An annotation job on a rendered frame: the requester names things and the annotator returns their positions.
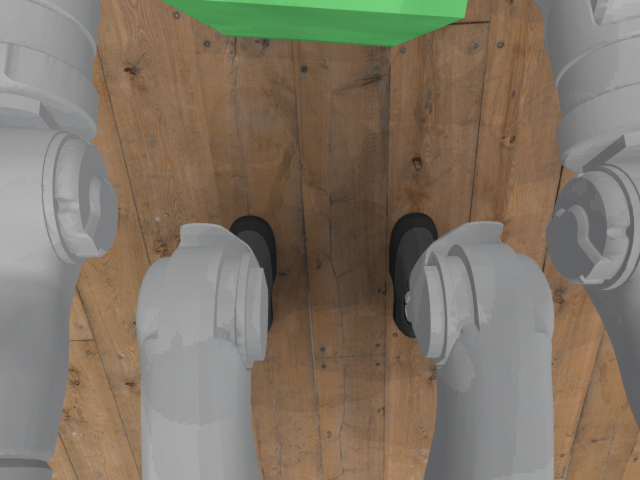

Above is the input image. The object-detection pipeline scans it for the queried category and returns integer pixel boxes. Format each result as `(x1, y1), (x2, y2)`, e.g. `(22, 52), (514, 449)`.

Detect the right robot forearm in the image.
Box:
(533, 0), (640, 173)

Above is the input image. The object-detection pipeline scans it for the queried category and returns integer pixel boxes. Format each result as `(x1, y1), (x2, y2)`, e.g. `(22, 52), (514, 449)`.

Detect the robot right upper arm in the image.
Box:
(545, 162), (640, 430)

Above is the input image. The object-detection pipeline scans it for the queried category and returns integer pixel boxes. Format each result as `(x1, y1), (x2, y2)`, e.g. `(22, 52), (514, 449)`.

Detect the robot left upper arm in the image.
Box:
(0, 127), (118, 480)

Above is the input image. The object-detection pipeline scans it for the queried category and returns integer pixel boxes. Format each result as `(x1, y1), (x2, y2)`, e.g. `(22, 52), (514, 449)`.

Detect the carton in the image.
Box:
(161, 0), (468, 47)

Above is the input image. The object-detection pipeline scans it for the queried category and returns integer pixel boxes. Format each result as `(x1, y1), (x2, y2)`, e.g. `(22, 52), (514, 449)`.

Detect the left robot forearm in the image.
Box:
(0, 0), (101, 142)

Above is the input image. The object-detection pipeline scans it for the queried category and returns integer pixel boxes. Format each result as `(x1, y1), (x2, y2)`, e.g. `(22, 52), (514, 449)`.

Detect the robot left foot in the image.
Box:
(229, 215), (277, 334)

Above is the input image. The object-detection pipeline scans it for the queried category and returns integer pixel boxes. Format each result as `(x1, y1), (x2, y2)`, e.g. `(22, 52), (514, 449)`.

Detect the left robot shin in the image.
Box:
(136, 223), (260, 348)

